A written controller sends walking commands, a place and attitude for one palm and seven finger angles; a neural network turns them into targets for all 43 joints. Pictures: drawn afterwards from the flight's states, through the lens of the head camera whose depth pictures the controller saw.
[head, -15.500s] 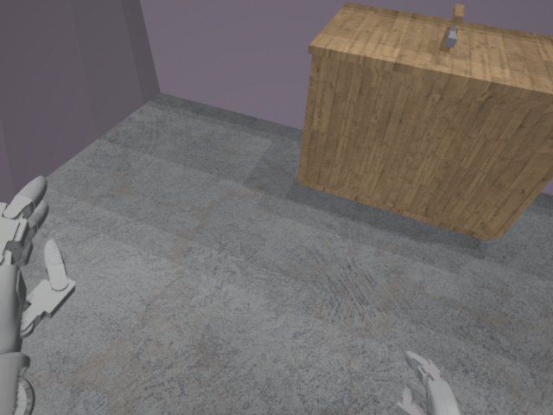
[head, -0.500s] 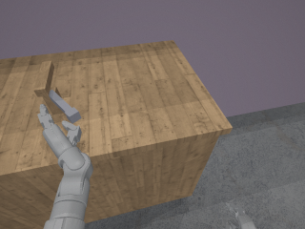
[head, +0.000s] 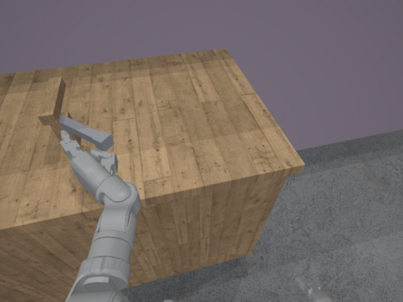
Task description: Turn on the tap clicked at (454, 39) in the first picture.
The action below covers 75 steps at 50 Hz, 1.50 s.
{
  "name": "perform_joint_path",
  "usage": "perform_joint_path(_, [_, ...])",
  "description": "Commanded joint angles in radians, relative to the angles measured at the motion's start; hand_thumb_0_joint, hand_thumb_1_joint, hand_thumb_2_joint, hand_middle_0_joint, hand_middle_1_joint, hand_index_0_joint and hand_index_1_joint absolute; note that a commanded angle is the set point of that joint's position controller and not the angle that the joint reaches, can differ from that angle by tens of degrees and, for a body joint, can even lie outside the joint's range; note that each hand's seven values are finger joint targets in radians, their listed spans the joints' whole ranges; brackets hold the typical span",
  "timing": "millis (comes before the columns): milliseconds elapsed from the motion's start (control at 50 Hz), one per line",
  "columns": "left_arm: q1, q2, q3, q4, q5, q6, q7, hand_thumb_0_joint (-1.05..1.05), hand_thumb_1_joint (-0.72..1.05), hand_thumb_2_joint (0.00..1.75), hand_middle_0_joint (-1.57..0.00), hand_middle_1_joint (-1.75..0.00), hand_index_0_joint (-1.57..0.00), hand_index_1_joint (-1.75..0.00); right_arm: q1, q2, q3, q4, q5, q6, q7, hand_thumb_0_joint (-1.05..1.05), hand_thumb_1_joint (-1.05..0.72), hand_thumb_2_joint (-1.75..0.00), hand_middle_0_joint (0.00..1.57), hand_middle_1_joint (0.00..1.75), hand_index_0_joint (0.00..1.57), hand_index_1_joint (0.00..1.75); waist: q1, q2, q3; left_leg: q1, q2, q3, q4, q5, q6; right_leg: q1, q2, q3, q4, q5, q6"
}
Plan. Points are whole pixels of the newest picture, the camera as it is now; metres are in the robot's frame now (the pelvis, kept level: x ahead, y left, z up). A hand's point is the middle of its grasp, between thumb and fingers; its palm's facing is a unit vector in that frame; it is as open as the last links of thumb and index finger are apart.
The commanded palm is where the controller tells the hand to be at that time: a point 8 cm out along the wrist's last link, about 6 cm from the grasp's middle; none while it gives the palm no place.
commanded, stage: push the lever round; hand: left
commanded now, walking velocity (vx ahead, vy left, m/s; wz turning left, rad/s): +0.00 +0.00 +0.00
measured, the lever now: (103, 141) +0.41 +0.23 +0.11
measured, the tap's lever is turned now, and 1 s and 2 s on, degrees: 47 84 86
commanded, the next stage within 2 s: lift the hand up off the lever in 0.78 s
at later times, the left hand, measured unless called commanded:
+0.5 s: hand (122, 148) +0.41 +0.20 +0.09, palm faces +0.82 -0.57 -0.08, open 7.8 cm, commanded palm +0.36 +0.21 +0.09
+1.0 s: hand (127, 139) +0.43 +0.19 +0.09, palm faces +0.82 -0.56 -0.08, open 8.0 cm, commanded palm +0.38 +0.20 +0.10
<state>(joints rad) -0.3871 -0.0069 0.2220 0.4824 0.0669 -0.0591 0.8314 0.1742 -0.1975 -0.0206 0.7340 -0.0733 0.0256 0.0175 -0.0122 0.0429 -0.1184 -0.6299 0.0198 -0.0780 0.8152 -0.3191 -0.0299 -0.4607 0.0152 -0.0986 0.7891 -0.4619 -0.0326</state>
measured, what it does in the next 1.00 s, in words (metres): stands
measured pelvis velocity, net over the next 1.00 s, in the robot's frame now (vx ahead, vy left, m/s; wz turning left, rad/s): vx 0.00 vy -0.01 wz -0.01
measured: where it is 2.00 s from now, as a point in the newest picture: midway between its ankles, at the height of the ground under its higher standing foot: outside the picture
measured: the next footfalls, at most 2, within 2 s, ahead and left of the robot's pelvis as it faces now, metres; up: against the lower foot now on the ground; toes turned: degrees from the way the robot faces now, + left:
none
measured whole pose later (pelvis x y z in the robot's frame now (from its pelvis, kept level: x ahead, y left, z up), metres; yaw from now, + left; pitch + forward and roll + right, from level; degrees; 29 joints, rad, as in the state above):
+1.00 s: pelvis +0.00 -0.01 -0.01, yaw -1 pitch +11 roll -1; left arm -0.64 0.04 0.39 0.77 0.13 -0.10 0.91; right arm 0.23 -0.20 -0.04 0.76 -0.10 0.04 0.04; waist -0.07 0.04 -0.15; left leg -0.71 0.04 -0.08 0.84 -0.32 -0.04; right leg -0.56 0.03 -0.10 0.84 -0.47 -0.05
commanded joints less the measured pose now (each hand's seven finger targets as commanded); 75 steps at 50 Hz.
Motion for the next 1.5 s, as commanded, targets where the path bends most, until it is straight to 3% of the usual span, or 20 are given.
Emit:
perform_joint_path(0, [-0.451, 0.092, -0.033, -0.203, 0.054, -0.055, 0.025, 0.0, 0.9, 0.9, -0.15, -0.15, -0.15, -0.15, -0.083, -0.12, -0.042, -0.131, -0.001, -0.04, -0.004, 0.0, -0.9, -0.9, 0.2, 0.3, 0.2, 0.3, -0.026, -0.023, -0.281, 0.25, -0.017, 0.028, -0.06, 0.217, 0.039, -0.018, -0.007, 0.019, -0.13, 0.315, -0.004])
perform_joint_path(80, [-0.431, 0.112, 0.008, -0.163, 0.061, -0.045, 0.046, 0.0, 0.9, 0.9, -0.15, -0.15, -0.15, -0.15, -0.072, -0.124, -0.048, -0.123, -0.008, -0.04, 0.003, 0.0, -0.9, -0.9, 0.2, 0.3, 0.2, 0.3, -0.013, -0.043, -0.295, 0.231, -0.018, 0.027, -0.053, 0.223, 0.039, -0.012, -0.003, 0.017, -0.127, 0.322, -0.004])
perform_joint_path(100, [-0.484, 0.089, -0.019, -0.177, 0.06, -0.047, 0.048, 0.0, 0.9, 0.9, -0.15, -0.15, -0.15, -0.15, -0.073, -0.12, -0.043, -0.127, -0.007, -0.039, 0.005, 0.0, -0.9, -0.9, 0.2, 0.3, 0.2, 0.3, -0.028, -0.045, -0.298, 0.234, -0.018, 0.032, -0.048, 0.225, 0.041, -0.014, -0.008, 0.018, -0.126, 0.331, -0.001])
perform_joint_path(220, [-0.514, 0.114, 0.007, -0.147, 0.072, -0.048, 0.053, 0.0, 0.9, 0.9, -0.15, -0.15, -0.15, -0.15, -0.06, -0.117, -0.047, -0.122, -0.009, -0.033, 0.005, 0.0, -0.9, -0.9, 0.2, 0.3, 0.2, 0.3, -0.028, -0.044, -0.305, 0.222, -0.021, 0.042, -0.039, 0.223, 0.045, -0.009, -0.01, 0.027, -0.13, 0.351, 0.002])
perform_joint_path(280, [-0.541, 0.17, 0.056, -0.116, 0.078, -0.051, 0.056, 0.0, 0.9, 0.9, -0.15, -0.15, -0.15, -0.15, -0.052, -0.122, -0.05, -0.108, -0.009, -0.028, -0.002, 0.0, -0.9, -0.9, 0.2, 0.3, 0.2, 0.3, -0.03, -0.043, -0.301, 0.204, -0.02, 0.039, -0.04, 0.205, 0.045, -0.012, -0.011, 0.034, -0.132, 0.34, 0.003])
perform_joint_path(340, [-0.562, 0.127, 0.016, -0.118, 0.081, -0.06, 0.054, 0.0, 0.9, 0.9, -0.15, -0.15, -0.15, -0.15, -0.041, -0.117, -0.049, -0.115, -0.011, -0.031, 0.006, 0.0, -0.9, -0.9, 0.2, 0.3, 0.2, 0.3, -0.039, -0.034, -0.313, 0.217, -0.022, 0.045, -0.03, 0.226, 0.048, -0.016, -0.011, 0.031, -0.124, 0.368, 0.004])
perform_joint_path(440, [-0.592, 0.165, 0.049, -0.082, 0.081, -0.066, 0.054, 0.0, 0.9, 0.9, -0.15, -0.15, -0.15, -0.15, -0.03, -0.121, -0.052, -0.11, -0.011, -0.027, 0.001, 0.0, -0.9, -0.9, 0.2, 0.3, 0.2, 0.3, -0.048, -0.069, -0.312, 0.193, -0.023, 0.049, -0.028, 0.208, 0.052, -0.01, -0.014, 0.039, -0.13, 0.371, 0.012])
perform_joint_path(480, [-0.587, 0.202, 0.084, -0.084, 0.091, -0.069, 0.056, 0.0, 0.9, 0.9, -0.15, -0.15, -0.15, -0.15, -0.025, -0.126, -0.056, -0.103, -0.012, -0.025, -0.001, 0.0, -0.9, -0.9, 0.2, 0.3, 0.2, 0.3, -0.037, -0.027, -0.327, 0.201, -0.023, 0.049, -0.03, 0.219, 0.05, -0.006, -0.013, 0.041, -0.126, 0.376, 0.007])
perform_joint_path(560, [-0.61, 0.158, 0.04, -0.066, 0.094, -0.07, 0.05, 0.0, 0.9, 0.9, -0.15, -0.15, -0.15, -0.15, -0.017, -0.121, -0.055, -0.107, -0.014, -0.026, 0.004, 0.0, -0.9, -0.9, 0.2, 0.3, 0.2, 0.3, -0.055, -0.048, -0.312, 0.199, -0.023, 0.052, -0.022, 0.221, 0.053, -0.021, -0.013, 0.04, -0.125, 0.388, 0.011])
perform_joint_path(660, [-0.678, 0.194, 0.067, -0.024, 0.095, -0.082, 0.055, 0.0, 0.9, 0.9, -0.15, -0.15, -0.15, -0.15, -0.009, -0.124, -0.053, -0.093, -0.016, -0.029, -0.002, 0.0, -0.9, -0.9, 0.2, 0.3, 0.2, 0.3, -0.066, -0.048, -0.307, 0.183, -0.026, 0.056, -0.027, 0.182, 0.056, -0.033, -0.015, 0.049, -0.136, 0.35, 0.016])
perform_joint_path(680, [-0.669, 0.236, 0.114, -0.014, 0.1, -0.084, 0.06, 0.0, 0.9, 0.9, -0.15, -0.15, -0.15, -0.15, 0.001, -0.128, -0.057, -0.084, -0.018, -0.027, -0.004, 0.0, -0.9, -0.9, 0.2, 0.3, 0.2, 0.3, -0.052, -0.037, -0.32, 0.181, -0.026, 0.05, -0.029, 0.188, 0.054, -0.026, -0.011, 0.046, -0.129, 0.352, 0.012])
perform_joint_path(860, [-0.731, 0.226, 0.106, 0.067, 0.117, -0.098, 0.065, 0.0, 0.9, 0.9, -0.15, -0.15, -0.15, -0.15, 0.025, -0.125, -0.057, -0.085, -0.024, -0.025, 0.005, 0.0, -0.9, -0.9, 0.2, 0.3, 0.2, 0.3, -0.076, -0.044, -0.319, 0.158, -0.025, 0.056, -0.017, 0.171, 0.058, -0.054, -0.011, 0.048, -0.122, 0.338, 0.018])
perform_joint_path(960, [-0.722, 0.246, 0.128, 0.017, 0.114, -0.105, 0.068, 0.0, 0.9, 0.9, -0.15, -0.15, -0.15, -0.15, 0.038, -0.127, -0.061, -0.099, -0.027, -0.028, 0.013, 0.0, -0.9, -0.9, 0.2, 0.3, 0.2, 0.3, -0.062, -0.032, -0.376, 0.176, -0.027, 0.061, -0.015, 0.207, 0.058, -0.017, -0.007, 0.049, -0.113, 0.388, 0.018])
perform_joint_path(980, [-0.691, 0.277, 0.16, 0.023, 0.116, -0.1, 0.068, 0.0, 0.9, 0.9, -0.15, -0.15, -0.15, -0.15, 0.039, -0.131, -0.064, -0.093, -0.026, -0.026, 0.011, 0.0, -0.9, -0.9, 0.2, 0.3, 0.2, 0.3, -0.051, -0.027, -0.374, 0.172, -0.025, 0.055, -0.018, 0.21, 0.056, -0.013, -0.004, 0.047, -0.111, 0.386, 0.014])
perform_joint_path(1040, [-0.702, 0.247, 0.126, 0.018, 0.108, -0.087, 0.058, 0.0, 0.9, 0.9, -0.15, -0.15, -0.15, -0.15, 0.038, -0.127, -0.058, -0.102, -0.022, -0.027, 0.014, 0.0, -0.9, -0.9, 0.2, 0.3, 0.2, 0.3, -0.062, -0.049, -0.34, 0.166, -0.025, 0.059, -0.027, 0.199, 0.058, -0.012, -0.004, 0.045, -0.121, 0.383, 0.02])
perform_joint_path(1080, [-0.695, 0.307, 0.182, 0.01, 0.108, -0.083, 0.061, 0.0, 0.9, 0.9, -0.15, -0.15, -0.15, -0.15, 0.038, -0.134, -0.061, -0.096, -0.022, -0.028, 0.008, 0.0, -0.9, -0.9, 0.2, 0.3, 0.2, 0.3, -0.05, -0.04, -0.336, 0.164, -0.025, 0.058, -0.032, 0.194, 0.058, -0.001, -0.004, 0.049, -0.128, 0.377, 0.018])
perform_joint_path(1160, [-0.696, 0.264, 0.133, -0.048, 0.104, -0.082, 0.055, 0.0, 0.9, 0.9, -0.15, -0.15, -0.15, -0.15, 0.033, -0.127, -0.058, -0.104, -0.021, -0.035, 0.01, 0.0, -0.9, -0.9, 0.2, 0.3, 0.2, 0.3, -0.057, -0.03, -0.35, 0.192, -0.025, 0.066, -0.034, 0.216, 0.06, 0.015, -0.006, 0.051, -0.133, 0.411, 0.021])
perform_joint_path(1180, [-0.662, 0.298, 0.169, -0.049, 0.106, -0.076, 0.056, 0.0, 0.9, 0.9, -0.15, -0.15, -0.15, -0.15, 0.033, -0.132, -0.063, -0.1, -0.02, -0.033, 0.008, 0.0, -0.9, -0.9, 0.2, 0.3, 0.2, 0.3, -0.042, -0.024, -0.352, 0.196, -0.023, 0.06, -0.04, 0.224, 0.056, 0.022, -0.002, 0.045, -0.131, 0.403, 0.014])
perform_joint_path(1200, [-0.681, 0.258, 0.125, -0.066, 0.106, -0.072, 0.049, 0.0, 0.9, 0.9, -0.15, -0.15, -0.15, -0.15, 0.027, -0.126, -0.057, -0.107, -0.018, -0.033, 0.011, 0.0, -0.9, -0.9, 0.2, 0.3, 0.2, 0.3, -0.05, -0.001, -0.345, 0.203, -0.025, 0.063, -0.044, 0.228, 0.056, 0.013, -0.004, 0.045, -0.129, 0.405, 0.014])
perform_joint_path(1480, [-0.589, 0.165, 0.06, -0.048, 0.045, 0.019, 0.015, 0.0, 0.9, 0.9, -0.15, -0.15, -0.15, -0.15, -0.001, -0.136, -0.051, -0.112, 0.001, -0.03, 0.005, 0.0, -0.9, -0.9, 0.2, 0.3, 0.2, 0.3, -0.043, -0.061, -0.258, 0.261, -0.023, 0.054, -0.104, 0.219, 0.053, 0.026, 0.006, 0.024, -0.188, 0.356, 0.01])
